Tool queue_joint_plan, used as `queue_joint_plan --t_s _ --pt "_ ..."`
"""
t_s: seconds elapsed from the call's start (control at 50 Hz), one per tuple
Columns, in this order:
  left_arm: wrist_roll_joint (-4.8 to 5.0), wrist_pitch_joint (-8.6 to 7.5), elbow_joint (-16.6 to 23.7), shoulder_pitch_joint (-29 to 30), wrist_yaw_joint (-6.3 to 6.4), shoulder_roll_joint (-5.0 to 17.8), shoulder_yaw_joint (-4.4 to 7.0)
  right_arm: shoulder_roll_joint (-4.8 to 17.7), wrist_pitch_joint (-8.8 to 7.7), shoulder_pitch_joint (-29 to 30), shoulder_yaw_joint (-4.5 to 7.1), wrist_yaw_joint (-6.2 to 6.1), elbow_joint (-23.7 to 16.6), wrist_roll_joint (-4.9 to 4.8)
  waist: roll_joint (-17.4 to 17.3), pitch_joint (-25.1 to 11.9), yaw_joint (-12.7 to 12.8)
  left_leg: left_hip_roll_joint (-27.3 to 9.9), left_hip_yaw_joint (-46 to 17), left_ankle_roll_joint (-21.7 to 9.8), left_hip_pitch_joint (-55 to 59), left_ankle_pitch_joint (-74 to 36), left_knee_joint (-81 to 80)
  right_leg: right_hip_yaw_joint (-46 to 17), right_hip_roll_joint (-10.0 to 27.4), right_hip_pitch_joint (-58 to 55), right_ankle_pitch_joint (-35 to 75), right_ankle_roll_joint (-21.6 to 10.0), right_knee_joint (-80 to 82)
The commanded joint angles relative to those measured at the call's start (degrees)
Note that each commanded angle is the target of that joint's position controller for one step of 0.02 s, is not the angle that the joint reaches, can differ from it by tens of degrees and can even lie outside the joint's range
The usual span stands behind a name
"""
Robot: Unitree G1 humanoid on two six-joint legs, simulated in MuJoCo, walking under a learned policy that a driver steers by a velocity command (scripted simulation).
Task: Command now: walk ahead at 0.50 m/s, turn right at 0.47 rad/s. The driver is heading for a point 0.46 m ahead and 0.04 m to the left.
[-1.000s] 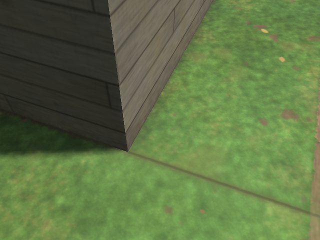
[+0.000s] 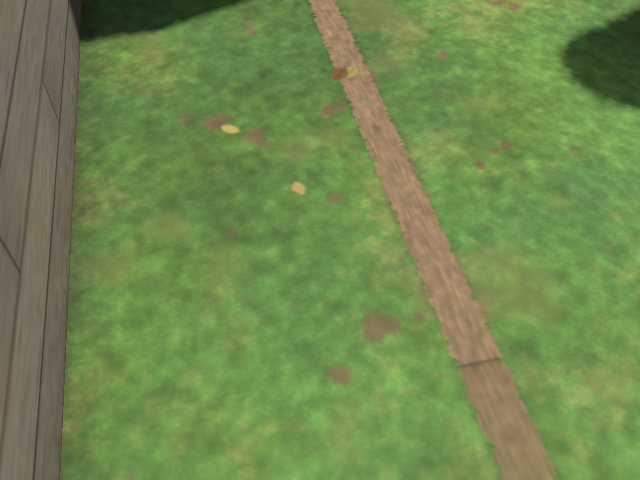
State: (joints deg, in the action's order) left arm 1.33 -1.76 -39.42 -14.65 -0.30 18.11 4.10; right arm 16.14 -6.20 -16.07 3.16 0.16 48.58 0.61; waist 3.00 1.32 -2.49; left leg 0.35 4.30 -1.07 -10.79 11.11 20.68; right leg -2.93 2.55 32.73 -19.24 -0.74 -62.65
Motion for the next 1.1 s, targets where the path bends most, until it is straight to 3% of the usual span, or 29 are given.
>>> queue_joint_plan --t_s 0.02,0.1,0.2,0.22,0.26,0.28,0.3,0.32,0.34,0.36,0.38,0.42,0.48,0.54,0.6,0.66,0.72,0.74,0.76,0.78,0.8,0.82,0.84,0.88,0.94,1.02,1.06,1.08,1.1 --pt "-0.41 -0.69 6.81 3.35 -0.28 0.67 -0.24 9.49 -0.88 0.91 2.35 0.27 -2.63 -0.43 -7.94 -0.16 0.56 -16.04 -12.60 -11.53 5.70 -9.89 -13.04 -1.71 2.70 7.45 5.64 0.48 6.37" --pt "-0.87 -1.39 8.01 7.94 -1.13 -1.11 -1.14 10.60 -0.32 0.54 2.52 0.98 -1.03 -1.64 -7.62 0.19 0.47 -14.06 -5.16 -9.73 5.44 -18.09 -12.20 0.93 1.26 1.96 16.06 -0.06 20.38" --pt "-0.13 -2.39 9.79 14.54 -2.18 0.36 -0.86 12.41 1.70 -4.39 2.87 0.25 2.47 -2.78 -8.77 2.77 -0.93 -16.83 -4.23 -7.74 10.73 -17.67 -9.61 3.67 0.00 0.10 13.73 -1.56 29.39" --pt "-0.20 -2.36 9.62 13.71 -2.28 1.42 -0.34 12.69 2.11 -4.03 2.89 0.03 2.77 -2.82 -9.19 2.03 0.08 -17.01 -3.65 -7.21 11.74 -22.43 -7.24 4.56 -0.67 -2.20 12.44 -2.42 30.55" --pt "-1.10 -1.70 6.81 2.90 -1.80 5.02 1.73 13.34 2.43 -4.01 2.87 -0.36 2.23 -2.59 -7.44 -3.66 6.52 -15.22 0.28 -5.27 9.83 -37.11 5.35 6.57 -3.48 -18.92 13.62 -5.65 34.09" --pt "-1.18 -1.10 4.68 -5.11 -1.03 7.89 3.23 11.40 2.16 -4.23 2.00 -0.62 1.75 -1.83 -5.53 -8.79 10.28 -12.80 2.07 -3.29 2.33 -31.21 17.70 2.81 -1.06 -32.12 14.37 -7.46 32.96" --pt "-2.33 -0.75 4.29 -10.06 -0.16 13.77 4.17 4.85 1.30 -8.45 -0.26 -0.08 -1.01 -0.40 8.45 -16.42 8.53 -4.70 2.86 0.41 -20.13 -1.72 40.87 -22.45 14.60 -52.46 8.63 -15.15 35.33" --pt "-1.50 -1.10 4.10 -11.65 -0.44 12.05 3.54 4.80 0.16 -7.37 -0.64 0.33 -0.05 -1.64 9.24 -23.22 9.23 -0.33 -7.54 0.50 -27.76 22.23 52.33 -40.56 21.61 -53.78 2.08 -19.04 44.60" --pt "-1.40 -1.84 3.70 -8.67 -0.87 8.67 2.32 9.28 -0.13 -2.97 0.86 0.67 -1.47 -3.62 4.46 -14.66 9.11 -3.26 -10.35 -0.21 -32.79 19.26 55.76 -32.27 19.61 -47.33 1.61 -16.00 45.29" --pt "-1.24 -2.26 3.40 -5.35 -1.06 6.75 1.68 8.98 -0.12 -0.18 0.86 0.69 -2.18 -3.91 3.39 -8.88 7.30 -5.80 -9.35 -0.75 -32.45 14.20 53.56 -22.88 16.99 -39.42 5.21 -13.96 46.08" --pt "-1.23 -2.65 3.06 -1.96 -1.33 4.62 1.10 8.32 0.23 0.54 0.97 0.43 -1.81 -2.99 1.47 -5.42 5.19 -7.70 -9.07 -0.53 -30.31 9.97 50.01 -16.73 14.17 -32.69 8.30 -12.46 47.86" --pt "-1.64 -3.79 2.49 1.86 -1.50 2.32 0.75 7.16 1.99 -2.31 1.30 0.21 -0.42 -2.46 3.64 -3.37 1.87 -9.47 -10.02 0.22 -23.97 4.17 46.61 -9.09 11.39 -24.97 12.95 -10.90 51.97" --pt "-2.30 -5.18 0.38 1.59 -0.95 2.78 1.26 4.88 3.55 -1.40 1.27 -0.10 -0.56 -2.51 1.32 -1.29 1.05 -8.71 -11.22 1.36 -25.49 -1.08 43.68 -2.47 11.23 -23.13 19.49 -11.18 55.00" --pt "-2.57 -4.96 -1.72 0.39 0.03 3.42 1.31 3.67 3.22 2.47 1.15 -0.13 -2.24 -1.15 -0.14 0.53 1.00 -6.47 -11.11 2.35 -26.61 -7.08 33.39 3.52 10.06 -23.89 36.82 -10.81 53.40" --pt "-1.91 -4.12 -3.03 0.16 0.92 4.31 1.26 0.99 2.66 8.07 -0.08 0.94 -3.83 -0.25 -0.08 0.52 2.84 -5.08 -6.01 2.18 -20.70 -15.78 19.78 8.65 7.90 -23.04 41.66 -9.28 52.32" --pt "-1.24 -3.02 -5.74 -2.91 1.29 5.43 1.44 1.29 2.50 11.33 -0.35 1.84 -5.31 -0.29 0.43 -0.41 4.23 -3.84 -4.75 1.24 -19.42 -15.72 13.87 7.58 9.70 -28.59 43.68 -9.30 49.29" --pt "-0.47 -1.70 -7.35 -2.20 1.55 6.54 1.86 3.91 2.13 10.56 0.35 2.32 -5.79 -0.09 1.83 -1.95 2.72 -2.24 -4.12 -1.35 -17.52 -9.19 9.95 5.59 11.31 -33.59 46.77 -8.27 42.47" --pt "-0.11 -1.33 -7.54 -0.98 1.74 6.56 1.85 4.97 1.92 6.93 0.91 2.24 -4.65 0.18 1.36 -3.82 0.36 -0.83 -2.99 -2.48 -12.43 -11.80 6.02 6.07 10.00 -33.87 48.42 -6.92 37.57" --pt "-0.51 -1.23 -8.11 -2.94 1.76 5.89 1.63 7.85 1.66 3.40 1.94 1.77 -3.49 0.47 -1.46 -6.96 -0.76 -1.17 -3.86 -3.99 -4.38 -26.46 2.71 7.67 6.45 -32.56 45.73 -4.33 30.12" --pt "-2.30 -1.91 -7.32 -6.67 1.59 3.43 0.62 12.61 1.88 -0.39 2.86 1.03 -3.10 1.45 -8.26 -14.68 0.37 -10.58 -12.68 -8.83 12.96 -54.83 9.97 8.87 2.50 -21.41 28.30 -1.13 17.97" --pt "-2.48 -2.02 -8.63 -11.94 0.80 -1.58 -1.41 9.50 2.60 -1.77 1.74 0.51 -2.17 1.70 -16.48 -22.74 1.31 -22.39 -27.03 -20.03 25.46 -63.14 9.79 5.21 -3.43 -8.98 -15.31 2.50 2.35" --pt "-0.97 -1.37 -9.77 -9.54 0.44 1.69 -0.49 5.60 3.05 -1.56 0.54 0.73 -2.22 0.46 -11.52 -24.55 -0.04 -21.73 -28.18 -20.61 22.26 -54.07 7.51 -2.14 -2.32 -8.21 -22.93 3.20 -1.94" --pt "0.24 -0.60 -8.42 -4.95 0.57 3.47 0.02 5.05 3.19 2.73 0.34 0.93 -2.67 -0.27 -9.62 -17.78 0.15 -19.39 -24.30 -18.37 16.53 -43.97 4.84 -2.29 -0.62 -4.61 -21.51 3.33 -2.51" --pt "-0.64 1.53 -8.33 -1.36 1.99 3.04 0.33 3.70 3.61 9.88 -0.12 0.76 -3.35 -0.29 -6.45 -8.93 2.40 -16.32 -20.52 -14.27 3.22 -24.74 -0.30 -1.21 1.84 -4.97 -16.67 3.96 4.15" --pt "-1.08 3.55 -10.09 -3.89 3.20 0.84 -0.05 4.79 4.80 14.14 0.51 0.17 -3.46 1.04 -11.14 -7.19 4.70 -12.49 -16.33 -11.77 -8.34 -9.11 -5.30 1.39 0.87 -15.89 -8.74 4.40 15.99" --pt "-2.13 3.46 -12.71 -5.24 2.59 -0.10 -0.19 3.78 5.18 14.53 0.22 -0.50 -1.77 -0.18 -9.99 -7.71 5.86 -9.56 -12.44 -7.71 -12.83 10.29 -5.60 3.93 -0.66 -26.52 8.19 2.08 30.45" --pt "-3.30 3.30 -11.48 -2.45 2.52 2.04 -0.08 1.95 5.31 12.07 -0.47 -0.45 -0.03 0.15 -6.63 -3.17 4.43 -6.17 -10.64 -2.09 -14.75 20.33 -3.81 -0.63 3.37 -25.08 6.57 -0.50 37.92" --pt "-2.50 3.12 -11.67 -0.18 2.72 5.45 0.68 2.29 5.51 10.74 -0.10 -0.59 -0.10 0.12 -0.14 -0.10 1.32 -2.65 -6.97 -0.04 -10.39 16.76 -2.15 -1.66 3.86 -15.76 -5.96 -2.19 39.74" --pt "-2.30 2.44 -11.75 1.55 2.61 3.40 0.24 2.49 5.52 11.92 -0.15 -0.90 0.21 0.49 1.84 1.19 1.67 -1.94 -5.93 0.92 -4.18 10.98 0.98 -1.86 3.19 -9.56 -12.26 -1.99 42.59"
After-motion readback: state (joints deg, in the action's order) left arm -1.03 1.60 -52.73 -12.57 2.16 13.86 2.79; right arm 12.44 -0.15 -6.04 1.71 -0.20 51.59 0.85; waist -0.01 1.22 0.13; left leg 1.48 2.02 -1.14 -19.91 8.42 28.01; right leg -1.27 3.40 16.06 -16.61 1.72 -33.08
